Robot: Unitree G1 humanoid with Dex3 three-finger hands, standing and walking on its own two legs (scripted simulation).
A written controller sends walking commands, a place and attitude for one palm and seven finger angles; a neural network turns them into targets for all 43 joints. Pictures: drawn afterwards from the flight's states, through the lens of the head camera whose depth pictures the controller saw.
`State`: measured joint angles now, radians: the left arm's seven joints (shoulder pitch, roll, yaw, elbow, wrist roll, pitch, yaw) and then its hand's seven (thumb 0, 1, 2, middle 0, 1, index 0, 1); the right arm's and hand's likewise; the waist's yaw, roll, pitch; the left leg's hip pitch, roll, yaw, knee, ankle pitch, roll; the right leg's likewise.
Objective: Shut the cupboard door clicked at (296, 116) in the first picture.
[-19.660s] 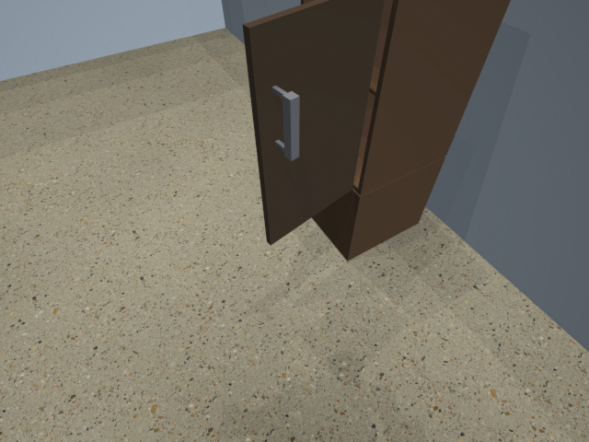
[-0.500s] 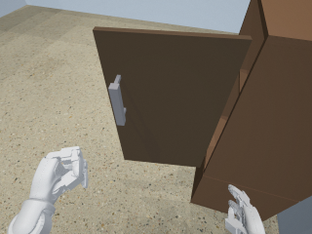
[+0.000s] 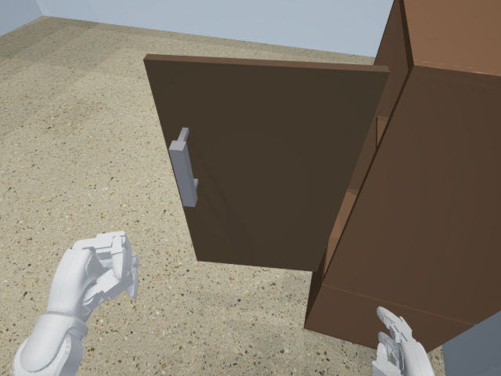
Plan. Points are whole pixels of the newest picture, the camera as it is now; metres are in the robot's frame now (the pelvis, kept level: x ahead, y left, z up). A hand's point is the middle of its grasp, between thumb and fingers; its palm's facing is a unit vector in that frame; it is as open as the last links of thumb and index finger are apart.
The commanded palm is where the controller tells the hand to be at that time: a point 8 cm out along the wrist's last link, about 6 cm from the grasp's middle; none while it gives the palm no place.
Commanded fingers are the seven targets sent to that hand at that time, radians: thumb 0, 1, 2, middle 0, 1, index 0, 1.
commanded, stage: bring the fist close to the handle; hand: left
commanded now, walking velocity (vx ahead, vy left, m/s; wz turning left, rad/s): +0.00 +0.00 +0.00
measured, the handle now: (187, 168) +0.44 +0.15 +0.09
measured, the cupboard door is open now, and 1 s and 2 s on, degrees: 100 100 96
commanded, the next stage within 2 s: push the door shut along its arc in 1.50 s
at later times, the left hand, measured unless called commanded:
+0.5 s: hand (154, 245) +0.28 +0.17 +0.09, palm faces -0.04 -1.00 -0.04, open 3.1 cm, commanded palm +0.25 +0.22 +0.10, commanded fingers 0.00 0.90 0.90 -1.30 -1.50 -1.30 -1.50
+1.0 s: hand (179, 213) +0.33 +0.14 +0.10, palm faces -0.03 -1.00 -0.03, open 3.1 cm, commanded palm +0.31 +0.19 +0.10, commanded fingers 0.00 0.90 0.90 -1.30 -1.50 -1.30 -1.50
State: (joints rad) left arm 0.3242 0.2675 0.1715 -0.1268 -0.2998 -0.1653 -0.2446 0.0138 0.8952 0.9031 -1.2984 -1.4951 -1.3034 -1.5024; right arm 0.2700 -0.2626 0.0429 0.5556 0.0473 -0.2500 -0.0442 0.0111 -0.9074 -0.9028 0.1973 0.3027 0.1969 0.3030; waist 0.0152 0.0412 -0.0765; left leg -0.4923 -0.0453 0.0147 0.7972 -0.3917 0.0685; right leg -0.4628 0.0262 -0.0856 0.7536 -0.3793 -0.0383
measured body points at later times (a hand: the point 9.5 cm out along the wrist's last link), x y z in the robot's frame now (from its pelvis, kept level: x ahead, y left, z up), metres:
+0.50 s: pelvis +0.00 -0.01 +0.00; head +0.02 -0.02 +0.45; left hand +0.27 +0.22 +0.10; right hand +0.17 -0.24 -0.08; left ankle +0.01 +0.07 -0.71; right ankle +0.01 -0.10 -0.71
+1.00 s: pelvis +0.01 -0.01 +0.00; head +0.03 -0.02 +0.45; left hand +0.33 +0.19 +0.10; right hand +0.17 -0.25 -0.08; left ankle +0.01 +0.07 -0.71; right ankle +0.01 -0.10 -0.71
